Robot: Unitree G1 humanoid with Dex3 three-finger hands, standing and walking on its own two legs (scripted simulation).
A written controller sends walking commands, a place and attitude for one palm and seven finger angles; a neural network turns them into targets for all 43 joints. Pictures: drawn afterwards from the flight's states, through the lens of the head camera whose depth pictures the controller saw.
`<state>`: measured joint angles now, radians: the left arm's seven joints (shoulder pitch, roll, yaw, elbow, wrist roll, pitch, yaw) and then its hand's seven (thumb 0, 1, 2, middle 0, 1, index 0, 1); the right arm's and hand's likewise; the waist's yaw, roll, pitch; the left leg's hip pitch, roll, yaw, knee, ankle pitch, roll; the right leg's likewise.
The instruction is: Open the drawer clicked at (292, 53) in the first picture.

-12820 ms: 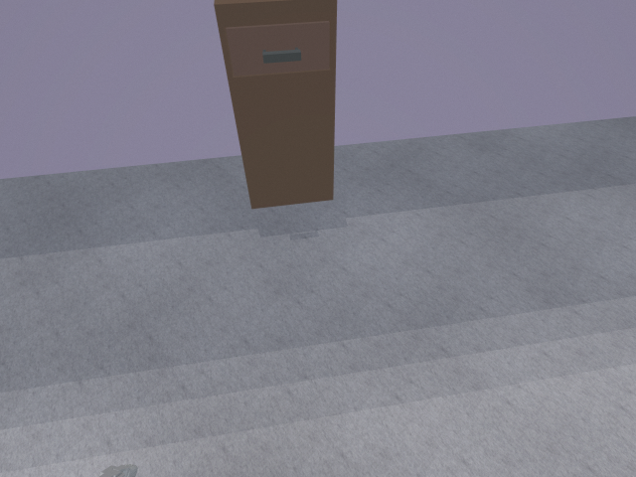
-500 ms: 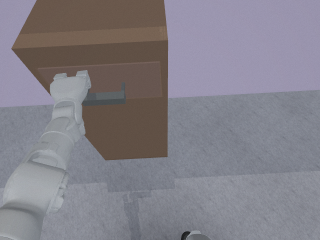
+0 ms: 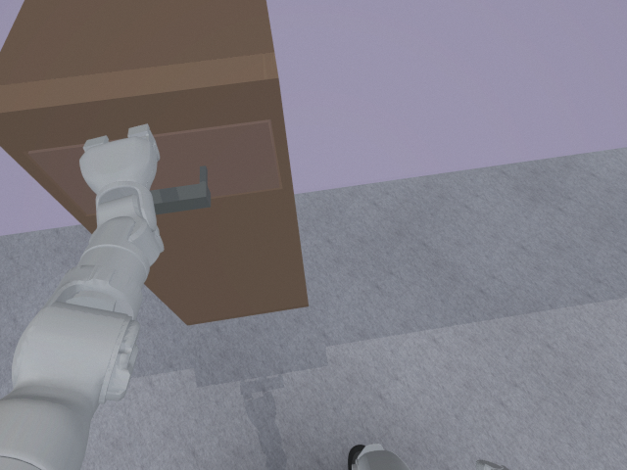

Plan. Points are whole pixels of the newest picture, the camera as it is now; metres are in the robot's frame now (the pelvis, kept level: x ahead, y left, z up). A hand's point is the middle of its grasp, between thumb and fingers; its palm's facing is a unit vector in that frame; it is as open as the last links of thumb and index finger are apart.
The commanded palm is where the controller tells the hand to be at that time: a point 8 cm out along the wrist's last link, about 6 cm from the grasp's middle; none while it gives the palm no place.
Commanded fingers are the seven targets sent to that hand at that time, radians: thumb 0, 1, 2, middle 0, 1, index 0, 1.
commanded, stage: move the hooked fingers above the handle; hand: left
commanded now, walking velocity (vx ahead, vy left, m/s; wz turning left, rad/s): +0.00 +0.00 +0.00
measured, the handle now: (168, 188) +0.55 +0.20 -0.02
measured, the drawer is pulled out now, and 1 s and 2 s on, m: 0.00 0.00 0.00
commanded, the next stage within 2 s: lift the fingers back up to retry in 1.44 s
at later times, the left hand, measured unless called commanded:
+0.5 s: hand (170, 169) +0.52 +0.16 +0.05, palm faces +0.19 +0.06 -0.98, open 13.3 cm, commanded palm +0.48 +0.21 +0.08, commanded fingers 0.00 -0.50 0.30 -0.30 -1.20 -0.30 -1.20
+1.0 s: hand (141, 217) +0.46 +0.21 +0.02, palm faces +0.07 -0.02 -1.00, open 13.9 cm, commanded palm +0.47 +0.21 +0.08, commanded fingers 0.00 -0.50 0.30 -0.30 -1.20 -0.30 -1.20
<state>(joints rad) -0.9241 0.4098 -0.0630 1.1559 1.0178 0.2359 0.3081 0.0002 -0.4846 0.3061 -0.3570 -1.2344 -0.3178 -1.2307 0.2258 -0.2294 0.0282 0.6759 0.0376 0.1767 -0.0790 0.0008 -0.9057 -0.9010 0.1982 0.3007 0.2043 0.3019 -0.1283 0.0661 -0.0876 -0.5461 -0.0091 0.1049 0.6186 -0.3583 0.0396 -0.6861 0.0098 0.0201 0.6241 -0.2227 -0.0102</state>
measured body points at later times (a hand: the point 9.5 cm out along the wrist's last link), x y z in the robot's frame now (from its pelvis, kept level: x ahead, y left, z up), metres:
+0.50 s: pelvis -0.01 +0.01 -0.02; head +0.10 +0.00 +0.42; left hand +0.50 +0.16 +0.10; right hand +0.03 -0.26 -0.16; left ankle -0.05 +0.09 -0.72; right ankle +0.04 -0.11 -0.72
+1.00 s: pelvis -0.02 +0.00 -0.02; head +0.10 +0.01 +0.41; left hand +0.45 +0.21 +0.07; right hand +0.02 -0.30 -0.15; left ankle -0.05 +0.09 -0.72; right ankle +0.04 -0.11 -0.72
